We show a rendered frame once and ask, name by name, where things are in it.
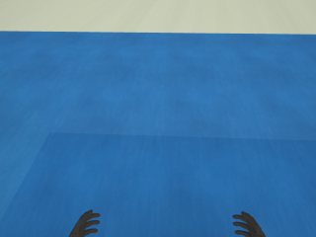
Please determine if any right robot hand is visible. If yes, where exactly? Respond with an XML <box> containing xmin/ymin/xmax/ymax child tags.
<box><xmin>232</xmin><ymin>211</ymin><xmax>266</xmax><ymax>237</ymax></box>

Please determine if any left robot hand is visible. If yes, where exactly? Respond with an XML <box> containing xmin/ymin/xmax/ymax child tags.
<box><xmin>68</xmin><ymin>209</ymin><xmax>101</xmax><ymax>237</ymax></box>

